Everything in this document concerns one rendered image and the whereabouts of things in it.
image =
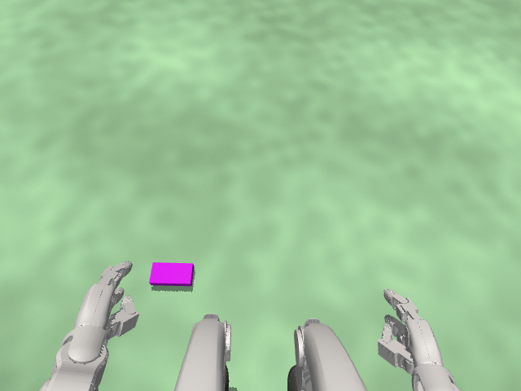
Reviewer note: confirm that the left robot hand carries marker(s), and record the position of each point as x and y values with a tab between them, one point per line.
102	296

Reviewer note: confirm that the small box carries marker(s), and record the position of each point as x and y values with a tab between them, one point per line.
171	274

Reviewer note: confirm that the right robot hand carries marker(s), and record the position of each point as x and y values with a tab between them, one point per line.
416	344

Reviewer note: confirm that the right robot arm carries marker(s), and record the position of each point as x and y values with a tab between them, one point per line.
431	377

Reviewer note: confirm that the left robot arm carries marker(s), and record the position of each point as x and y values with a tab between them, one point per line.
80	362

